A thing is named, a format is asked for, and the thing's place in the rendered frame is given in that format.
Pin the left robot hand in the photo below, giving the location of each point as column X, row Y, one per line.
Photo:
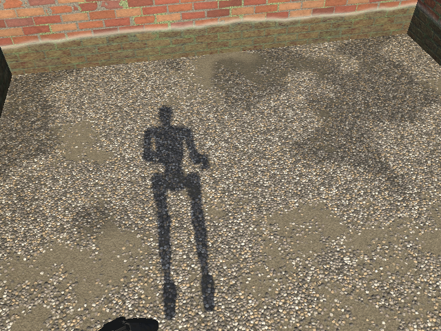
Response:
column 122, row 324

